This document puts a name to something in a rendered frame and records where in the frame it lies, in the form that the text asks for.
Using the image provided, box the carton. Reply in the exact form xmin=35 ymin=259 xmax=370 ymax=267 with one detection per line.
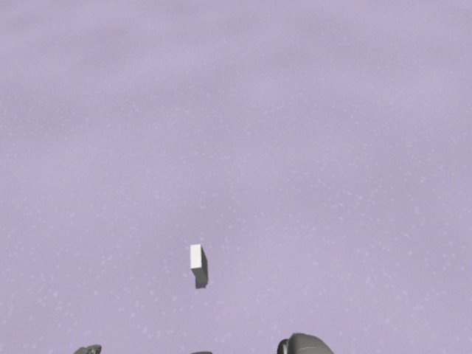
xmin=190 ymin=244 xmax=208 ymax=283

